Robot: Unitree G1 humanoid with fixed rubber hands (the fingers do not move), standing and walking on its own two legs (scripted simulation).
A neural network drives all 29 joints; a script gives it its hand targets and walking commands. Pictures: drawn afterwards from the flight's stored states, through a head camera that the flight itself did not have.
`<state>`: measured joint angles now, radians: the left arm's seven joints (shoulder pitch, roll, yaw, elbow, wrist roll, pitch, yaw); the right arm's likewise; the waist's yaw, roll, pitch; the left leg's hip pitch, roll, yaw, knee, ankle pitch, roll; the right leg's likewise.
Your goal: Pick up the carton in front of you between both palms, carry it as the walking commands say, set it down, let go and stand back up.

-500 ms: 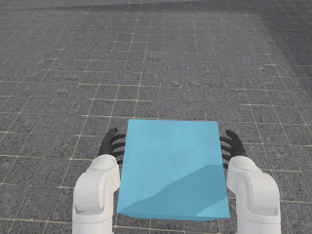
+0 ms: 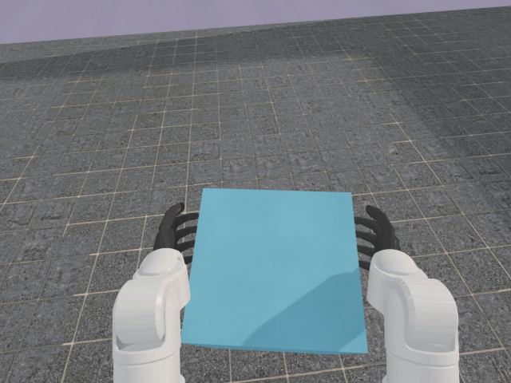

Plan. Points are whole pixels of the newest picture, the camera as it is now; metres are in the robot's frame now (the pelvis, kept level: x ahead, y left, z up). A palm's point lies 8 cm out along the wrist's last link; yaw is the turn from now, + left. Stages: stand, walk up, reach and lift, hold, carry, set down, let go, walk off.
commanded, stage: carry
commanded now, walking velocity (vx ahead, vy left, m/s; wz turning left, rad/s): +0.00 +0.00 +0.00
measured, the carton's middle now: (273, 280) +0.29 +0.00 +0.01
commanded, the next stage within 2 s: none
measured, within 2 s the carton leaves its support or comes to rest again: neither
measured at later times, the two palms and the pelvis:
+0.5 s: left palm (201, 127) +0.57 +0.13 +0.11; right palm (347, 130) +0.55 -0.16 +0.11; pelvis +0.28 +0.00 +0.00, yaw -2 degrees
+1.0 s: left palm (230, 85) +0.72 +0.08 +0.12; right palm (352, 88) +0.70 -0.20 +0.11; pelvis +0.43 -0.04 +0.00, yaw -1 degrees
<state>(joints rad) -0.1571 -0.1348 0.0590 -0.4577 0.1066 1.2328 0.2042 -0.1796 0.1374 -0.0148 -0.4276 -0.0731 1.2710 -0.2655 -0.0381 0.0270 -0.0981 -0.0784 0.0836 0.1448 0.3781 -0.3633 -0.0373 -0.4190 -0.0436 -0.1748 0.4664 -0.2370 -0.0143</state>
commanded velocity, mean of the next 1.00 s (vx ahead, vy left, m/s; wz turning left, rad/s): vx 0.00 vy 0.00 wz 0.00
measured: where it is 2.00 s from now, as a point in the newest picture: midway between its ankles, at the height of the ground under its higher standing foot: (272, 341)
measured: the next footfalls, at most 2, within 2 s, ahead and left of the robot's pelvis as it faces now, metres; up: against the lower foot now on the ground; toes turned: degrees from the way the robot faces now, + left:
left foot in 0.30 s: +0.29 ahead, +0.09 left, +0.00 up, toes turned +10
right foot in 0.48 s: +0.24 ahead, -0.12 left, +0.00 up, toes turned -10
